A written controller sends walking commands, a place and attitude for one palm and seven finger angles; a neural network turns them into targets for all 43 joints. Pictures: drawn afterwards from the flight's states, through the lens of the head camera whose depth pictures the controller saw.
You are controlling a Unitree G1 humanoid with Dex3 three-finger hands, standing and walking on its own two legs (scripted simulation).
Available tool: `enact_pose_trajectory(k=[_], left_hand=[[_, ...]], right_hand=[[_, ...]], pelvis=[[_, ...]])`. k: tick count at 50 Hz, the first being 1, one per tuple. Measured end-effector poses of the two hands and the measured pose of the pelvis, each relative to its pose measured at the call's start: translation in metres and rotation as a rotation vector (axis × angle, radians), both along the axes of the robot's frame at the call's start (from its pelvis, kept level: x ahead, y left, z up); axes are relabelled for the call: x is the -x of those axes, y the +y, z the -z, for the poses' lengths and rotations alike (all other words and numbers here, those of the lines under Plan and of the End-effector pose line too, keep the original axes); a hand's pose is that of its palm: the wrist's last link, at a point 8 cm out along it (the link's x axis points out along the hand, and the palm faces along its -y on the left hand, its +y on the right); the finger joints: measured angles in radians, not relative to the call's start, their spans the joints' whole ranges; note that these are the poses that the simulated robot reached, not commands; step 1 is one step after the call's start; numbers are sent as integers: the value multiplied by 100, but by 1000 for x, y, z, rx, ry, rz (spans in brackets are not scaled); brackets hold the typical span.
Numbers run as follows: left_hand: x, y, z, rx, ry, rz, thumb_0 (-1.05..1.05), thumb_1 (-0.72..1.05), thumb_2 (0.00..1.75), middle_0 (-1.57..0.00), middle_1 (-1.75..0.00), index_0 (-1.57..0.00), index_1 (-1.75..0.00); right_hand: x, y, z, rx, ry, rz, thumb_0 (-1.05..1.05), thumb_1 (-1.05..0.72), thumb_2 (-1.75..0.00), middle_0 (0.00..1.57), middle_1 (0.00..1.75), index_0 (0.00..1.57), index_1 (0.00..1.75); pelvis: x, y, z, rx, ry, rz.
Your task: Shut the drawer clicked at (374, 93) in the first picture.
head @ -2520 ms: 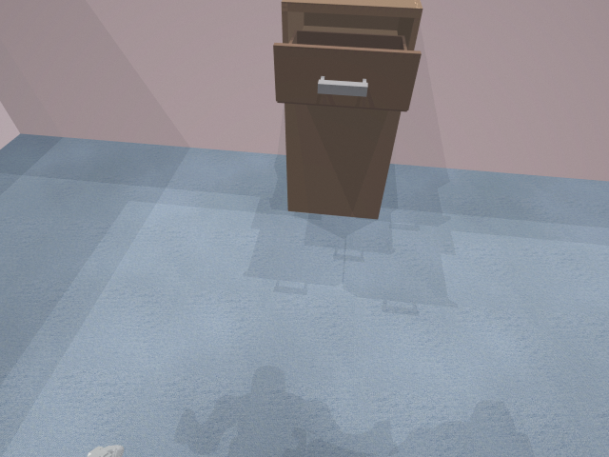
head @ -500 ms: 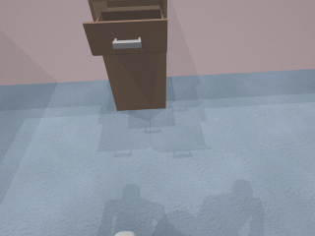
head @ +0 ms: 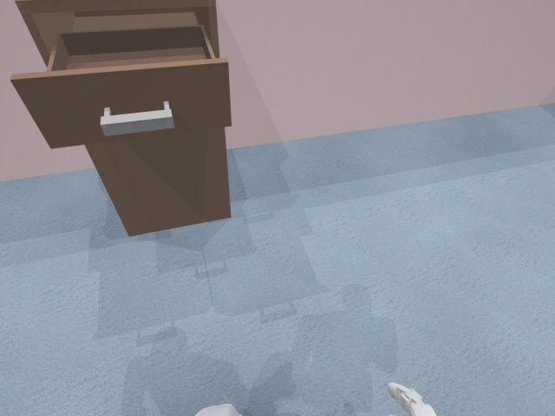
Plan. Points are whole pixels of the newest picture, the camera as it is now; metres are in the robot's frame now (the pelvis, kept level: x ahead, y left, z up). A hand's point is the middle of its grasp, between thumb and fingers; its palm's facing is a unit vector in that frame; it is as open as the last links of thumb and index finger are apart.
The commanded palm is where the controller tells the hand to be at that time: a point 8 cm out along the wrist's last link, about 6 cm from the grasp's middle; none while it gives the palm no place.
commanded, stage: walk to a spot facing it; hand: left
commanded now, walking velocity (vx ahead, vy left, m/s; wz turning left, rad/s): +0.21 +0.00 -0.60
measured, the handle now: (138, 115) +0.62 +0.36 +0.05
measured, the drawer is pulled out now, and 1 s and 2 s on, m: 0.28 0.28 0.28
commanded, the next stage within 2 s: turn to face it in 0.34 s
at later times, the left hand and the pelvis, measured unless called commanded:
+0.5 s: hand (214, 317) +0.30 +0.15 -0.16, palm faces -0.28 -0.95 -0.17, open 7.3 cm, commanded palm none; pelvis +0.15 +0.01 +0.00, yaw -15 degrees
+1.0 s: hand (170, 335) +0.26 +0.23 -0.17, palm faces +0.04 -0.98 -0.20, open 7.3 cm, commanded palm none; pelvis +0.18 +0.03 +0.00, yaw -2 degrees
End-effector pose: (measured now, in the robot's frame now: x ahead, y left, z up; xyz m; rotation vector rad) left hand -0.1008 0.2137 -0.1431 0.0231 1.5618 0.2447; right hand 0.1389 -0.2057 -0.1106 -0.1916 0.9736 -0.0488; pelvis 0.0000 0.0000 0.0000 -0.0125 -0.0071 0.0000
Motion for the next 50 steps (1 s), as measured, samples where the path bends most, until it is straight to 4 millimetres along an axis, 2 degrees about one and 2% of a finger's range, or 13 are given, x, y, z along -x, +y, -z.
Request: enact_pose_trajectory(k=[4,6,9,12,19,23,27,29,32,37,43,48,50], left_hand=[[-96,36,-6,-14,-132,88,0,91,90,-19,-30,-20,-30],[-145,48,-11,-23,-208,124,0,91,90,-19,-30,-20,-30],[-210,58,-17,-30,-298,174,0,91,90,-19,-30,-20,-30],[-262,58,-21,-25,-349,222,0,91,90,-19,-30,-20,-30],[-348,30,-20,13,-366,360,0,91,90,-19,-30,-20,-30],[-389,2,-16,28,-365,448,0,91,90,-19,-30,-20,-30],[-425,-28,-12,20,-415,515,0,91,90,-19,-30,-20,-30],[-433,-38,-13,17,-447,514,0,91,90,-19,-30,-20,-30],[-432,-44,-20,14,-455,490,0,91,90,-19,-30,-20,-30],[-426,-35,-29,-7,-456,414,-1,92,90,-20,-30,-21,-30],[-408,1,-25,-33,-445,300,-1,92,90,-20,-30,-21,-30],[-372,46,-2,-50,-373,190,-1,91,90,-20,-30,-21,-30],[-356,61,0,-64,-319,167,0,91,90,-20,-30,-21,-30]], right_hand=[[24,-1,-8,36,88,103,0,-91,-90,21,30,20,30],[39,-8,-13,70,131,177,-1,-93,-90,21,30,21,30],[61,-13,-15,101,221,236,-2,-94,-90,21,30,20,30],[81,-10,-14,103,305,289,-1,-94,-90,20,30,20,30],[107,11,0,35,434,404,0,-92,-90,20,30,20,30],[110,21,14,-26,483,472,0,-91,-90,20,30,20,30],[106,23,30,-88,526,512,0,-91,-90,21,30,20,30],[97,20,34,-106,535,515,0,-91,-90,21,30,20,30],[71,12,32,-112,503,496,0,-91,-90,21,30,20,30],[17,-4,23,-96,402,436,0,-91,-90,20,30,20,30],[-28,-22,12,-7,356,321,1,-93,-90,20,30,20,30],[-67,-22,8,78,289,226,1,-92,-90,20,30,20,30],[-77,-19,2,95,266,198,0,-92,-90,20,30,20,30]], pelvis=[[-30,15,-14,8,-17,42],[-43,21,-19,9,-18,61],[-62,27,-22,8,-17,91],[-80,31,-23,8,-17,116],[-116,28,-17,-3,-20,189],[-135,20,-9,-13,-16,242],[-155,3,2,-17,-8,260],[-160,-3,2,-11,-15,257],[-169,-8,-4,-5,-27,243],[-177,-9,-14,-4,-18,191],[-181,4,-14,-1,-12,109],[-184,24,-2,13,-5,39],[-183,28,-3,10,-4,28]])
